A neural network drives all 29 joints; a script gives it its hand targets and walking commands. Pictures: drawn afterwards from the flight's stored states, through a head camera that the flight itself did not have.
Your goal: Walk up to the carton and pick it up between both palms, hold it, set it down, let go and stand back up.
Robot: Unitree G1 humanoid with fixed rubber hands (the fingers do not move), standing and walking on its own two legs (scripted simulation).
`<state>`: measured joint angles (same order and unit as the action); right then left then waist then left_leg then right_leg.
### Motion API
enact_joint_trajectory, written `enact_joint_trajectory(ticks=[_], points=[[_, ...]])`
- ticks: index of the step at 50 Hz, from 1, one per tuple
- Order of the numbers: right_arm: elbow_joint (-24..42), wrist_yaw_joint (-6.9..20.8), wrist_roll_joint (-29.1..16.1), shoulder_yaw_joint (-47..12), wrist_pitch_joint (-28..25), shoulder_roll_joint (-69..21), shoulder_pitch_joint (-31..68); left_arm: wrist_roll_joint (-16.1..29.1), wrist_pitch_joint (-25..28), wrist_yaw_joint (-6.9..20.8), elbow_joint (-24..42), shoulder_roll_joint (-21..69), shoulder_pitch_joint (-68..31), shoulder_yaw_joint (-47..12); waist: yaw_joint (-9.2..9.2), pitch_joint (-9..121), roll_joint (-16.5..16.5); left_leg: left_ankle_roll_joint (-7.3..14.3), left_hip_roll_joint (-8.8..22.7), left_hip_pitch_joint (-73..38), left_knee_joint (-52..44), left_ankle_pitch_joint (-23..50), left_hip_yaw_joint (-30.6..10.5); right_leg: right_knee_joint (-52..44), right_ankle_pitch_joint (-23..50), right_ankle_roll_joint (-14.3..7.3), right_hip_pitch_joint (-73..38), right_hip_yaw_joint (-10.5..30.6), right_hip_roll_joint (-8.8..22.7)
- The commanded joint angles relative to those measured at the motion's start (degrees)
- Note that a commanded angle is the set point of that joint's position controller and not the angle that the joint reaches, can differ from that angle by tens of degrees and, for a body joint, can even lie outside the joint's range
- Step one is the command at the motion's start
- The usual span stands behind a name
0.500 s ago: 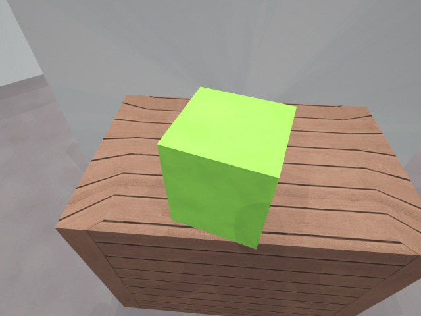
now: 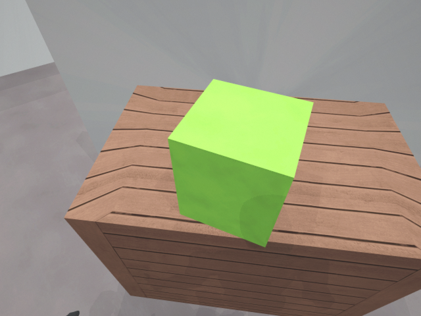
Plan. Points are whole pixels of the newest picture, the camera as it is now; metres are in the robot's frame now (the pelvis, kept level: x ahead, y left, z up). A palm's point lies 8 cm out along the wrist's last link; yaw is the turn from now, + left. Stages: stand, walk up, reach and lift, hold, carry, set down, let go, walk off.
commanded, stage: walk up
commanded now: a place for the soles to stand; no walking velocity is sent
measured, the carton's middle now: (239, 164) +0.43 -0.04 +0.05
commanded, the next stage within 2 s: reach and lift in 0.26 s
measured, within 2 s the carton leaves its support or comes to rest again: neither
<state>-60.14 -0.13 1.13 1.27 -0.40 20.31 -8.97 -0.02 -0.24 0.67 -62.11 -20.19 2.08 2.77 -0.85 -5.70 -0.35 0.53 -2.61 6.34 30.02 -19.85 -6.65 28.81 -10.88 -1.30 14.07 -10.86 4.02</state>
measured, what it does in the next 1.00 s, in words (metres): stands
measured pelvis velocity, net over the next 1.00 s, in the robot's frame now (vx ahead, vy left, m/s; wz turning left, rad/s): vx -0.03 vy -0.01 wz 0.02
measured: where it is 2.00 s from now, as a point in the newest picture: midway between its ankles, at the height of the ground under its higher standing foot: outside the picture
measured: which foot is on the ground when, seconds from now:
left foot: down 0.00-1.00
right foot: down 0.00-1.00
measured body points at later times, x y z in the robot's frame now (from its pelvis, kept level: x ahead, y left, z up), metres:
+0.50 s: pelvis -0.02 -0.01 -0.03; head +0.03 -0.01 +0.41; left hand +0.16 +0.28 -0.12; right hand +0.13 -0.29 -0.15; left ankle -0.03 +0.12 -0.73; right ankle +0.05 -0.11 -0.73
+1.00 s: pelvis -0.03 -0.01 -0.01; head -0.06 +0.00 +0.44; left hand +0.11 +0.30 -0.07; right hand +0.12 -0.24 -0.07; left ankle -0.03 +0.12 -0.73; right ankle +0.05 -0.10 -0.73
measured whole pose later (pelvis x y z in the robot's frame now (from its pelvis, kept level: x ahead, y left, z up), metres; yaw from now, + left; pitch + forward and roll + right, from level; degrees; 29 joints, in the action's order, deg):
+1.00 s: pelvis -0.03 -0.01 -0.01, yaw +1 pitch -11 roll -1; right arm -21.3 -3.8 2.3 2.8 4.6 9.8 -19.8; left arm 1.0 -23.8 1.6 -21.9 -20.8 11.3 6.2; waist -1.9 -8.0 -0.4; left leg -0.8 3.0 4.4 37.2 -21.5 0.6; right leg 33.7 -12.6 -1.6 10.1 -2.6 -1.9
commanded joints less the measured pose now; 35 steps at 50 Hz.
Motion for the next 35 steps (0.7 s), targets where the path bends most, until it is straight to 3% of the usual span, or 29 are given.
enact_joint_trajectory(ticks=[1,4,5,6,9,10,11,13,14,15,16,17,19,20,21,22,24,26,27,29,30,32,33,35], points=[[4.85,-0.58,-0.25,2.34,-0.93,13.59,0.90,-0.06,1.10,-0.69,5.05,-13.24,-3.92,2.48,0.09,7.91,0.91,2.76,7.28,10.20,-5.22,18.98,-7.45,-3.30,3.25,-2.70,-10.10,9.87,6.19],[4.61,-0.58,0.01,2.71,-0.78,14.10,-0.11,-0.35,0.96,-0.50,5.35,-13.69,-4.81,2.78,0.32,7.37,2.26,3.46,5.79,11.14,-3.32,16.02,-6.08,-4.74,-0.79,-3.03,-8.87,11.24,7.23],[4.17,-0.54,0.31,2.68,-0.81,13.69,0.82,-0.29,0.89,-0.51,4.79,-12.82,-4.04,2.71,-0.16,6.47,0.42,3.10,6.04,10.47,-4.91,15.70,-6.03,-4.59,-2.50,-3.01,-8.51,10.09,7.36],[4.84,-0.53,0.46,2.64,-0.83,13.85,0.77,-0.30,1.12,-0.38,5.20,-12.76,-3.43,2.33,0.00,7.59,0.21,3.06,6.55,10.65,-6.04,15.94,-6.89,-3.85,0.54,-2.74,-9.23,10.48,6.84],[4.53,-0.31,0.14,2.58,-0.90,13.61,3.04,-0.23,1.34,-0.69,4.81,-13.00,-2.85,2.43,-0.19,4.87,-3.96,3.08,5.99,12.80,-4.75,12.76,-6.28,-5.18,-3.93,-2.98,-7.84,11.19,7.09],[5.34,-0.44,0.65,3.07,-0.80,13.98,2.95,-0.52,1.27,-0.71,4.59,-14.19,-1.24,2.80,-1.10,5.63,-0.40,3.32,4.91,14.12,-4.15,10.57,-6.35,-6.16,-2.83,-3.32,-10.51,12.54,7.85],[5.12,-0.33,0.38,2.78,-0.75,13.43,2.39,-0.68,1.29,-0.62,4.40,-14.87,-2.22,3.07,-0.35,6.96,1.70,2.94,5.00,12.52,-4.41,11.40,-5.22,-5.77,-2.57,-3.94,-9.56,12.58,8.95],[4.77,-0.30,0.33,2.68,-0.78,13.55,1.43,-0.54,1.46,-0.53,5.07,-14.36,-2.62,2.78,-0.27,6.48,1.03,2.78,4.83,12.50,-4.75,11.80,-4.80,-6.17,-3.99,-4.06,-9.15,12.00,9.12],[3.01,1.43,6.87,9.65,-8.17,5.82,21.54,1.30,-11.42,-3.22,25.18,-11.15,-19.26,1.77,5.47,7.03,-2.25,-4.10,6.52,28.59,0.50,-3.82,8.00,7.99,-4.63,-2.55,-7.67,6.82,-4.11],[3.06,3.16,5.04,10.00,-9.01,7.28,17.51,2.40,-16.76,-3.81,36.83,-8.92,-11.72,0.97,5.61,2.86,-8.07,-1.55,9.99,40.32,-2.03,-10.51,6.56,15.61,-1.75,-1.26,-18.43,6.90,-5.68],[1.84,3.58,6.88,10.06,-9.57,8.35,15.82,-0.67,-18.67,-3.47,33.37,-6.41,-10.91,2.46,5.08,3.22,-7.39,-0.71,9.84,48.58,-1.05,-10.00,7.32,16.33,-0.32,-1.75,-24.04,8.02,-4.91],[1.82,3.30,7.16,9.49,-9.90,8.46,14.85,-2.50,-20.70,-2.68,33.17,-6.48,-10.43,4.00,3.59,6.21,-5.08,-0.58,9.05,49.51,0.89,-6.87,8.02,15.31,1.78,-1.75,-25.94,8.14,-4.18],[4.17,3.42,6.12,8.25,-10.11,10.42,12.08,-5.41,-24.27,-2.63,39.38,-9.37,-8.02,6.47,3.40,9.37,-3.60,-1.30,7.30,41.06,3.79,2.02,8.96,14.20,6.88,-1.34,-22.29,7.45,-2.83],[5.71,2.88,5.27,7.24,-10.57,9.43,10.31,-5.40,-25.03,-2.26,40.73,-9.83,-6.40,6.69,3.93,13.25,-0.81,-1.48,5.86,35.24,5.77,6.23,9.95,12.56,8.59,-1.32,-20.55,7.40,-2.53],[6.94,2.17,3.70,5.85,-11.16,7.88,8.65,-5.74,-25.09,-1.80,40.40,-11.90,-4.72,8.50,2.04,14.69,3.39,-1.12,4.63,30.05,7.25,10.90,10.35,10.86,11.23,-0.65,-18.00,8.39,-2.03],[10.38,0.83,2.02,6.04,-11.03,7.13,8.11,-5.93,-25.26,-1.32,43.18,-13.11,-3.58,9.20,1.59,16.67,4.94,-1.62,4.27,26.06,8.44,14.14,10.67,10.11,15.71,-0.19,-18.18,9.21,-1.87],[14.96,-0.72,0.50,5.61,-10.55,5.71,6.97,-5.46,-25.76,-0.98,46.48,-13.59,-0.36,10.40,-0.25,18.28,4.31,-1.68,3.23,28.53,9.20,13.32,10.67,10.23,17.54,-0.39,-23.05,12.12,-2.04],[17.94,-2.41,-0.69,4.74,-9.44,4.00,4.90,-4.96,-26.32,-0.16,45.59,-13.48,3.37,11.59,-2.29,17.99,5.61,-1.45,2.53,30.59,8.13,11.18,11.15,10.44,21.89,0.64,-27.88,14.10,-1.31],[20.52,-2.90,-0.01,6.01,-9.11,5.39,5.02,-5.53,-26.45,-0.19,47.43,-13.34,4.28,12.02,-1.70,16.32,3.57,-2.00,2.53,31.36,7.97,10.02,11.31,10.78,19.66,0.70,-27.78,14.18,-1.45],[23.24,-3.91,-0.50,5.07,-7.64,4.06,3.18,-5.77,-27.55,-0.09,47.70,-12.80,6.07,11.73,-2.13,12.33,3.40,-1.47,2.43,31.72,5.69,5.20,12.01,7.97,13.20,1.00,-28.13,16.36,-0.54],[25.44,-4.43,-0.47,5.10,-6.94,4.23,2.68,-5.58,-28.03,-0.01,49.74,-12.61,5.86,11.17,-2.01,11.60,1.15,-1.35,2.66,31.24,3.82,5.58,12.36,7.04,12.37,1.13,-29.47,15.75,-0.79],[26.75,-4.17,-0.82,4.23,-5.27,3.51,1.29,-5.39,-29.14,-0.05,49.00,-11.66,4.78,10.42,-1.05,6.80,-2.57,-0.48,3.35,32.20,-0.75,1.27,12.35,4.67,2.00,1.35,-29.54,16.00,-1.12],[29.57,-4.08,-0.44,4.77,-5.04,4.06,1.29,-4.93,-28.85,-0.42,51.34,-11.76,3.66,9.88,-0.19,5.88,-4.84,0.21,4.58,34.40,-2.89,-0.67,12.26,5.41,-0.02,1.22,-31.41,14.42,-2.48],[31.61,-4.30,-0.28,4.42,-3.65,2.44,-0.73,-4.57,-28.28,-0.52,52.37,-11.60,2.75,9.82,-0.55,3.15,-6.73,1.30,5.82,39.67,-6.03,-4.10,12.48,6.10,-0.79,1.99,-35.95,14.38,-3.18]])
